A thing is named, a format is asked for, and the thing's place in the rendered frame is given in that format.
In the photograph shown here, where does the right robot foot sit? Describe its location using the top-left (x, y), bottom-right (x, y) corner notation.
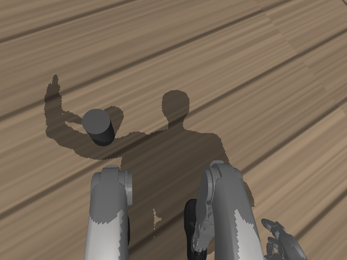
top-left (184, 199), bottom-right (207, 260)

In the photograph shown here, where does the right robot hand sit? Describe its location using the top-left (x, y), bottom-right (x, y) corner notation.
top-left (261, 219), bottom-right (308, 260)

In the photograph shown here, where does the can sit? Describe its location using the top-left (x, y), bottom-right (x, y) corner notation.
top-left (82, 109), bottom-right (115, 146)

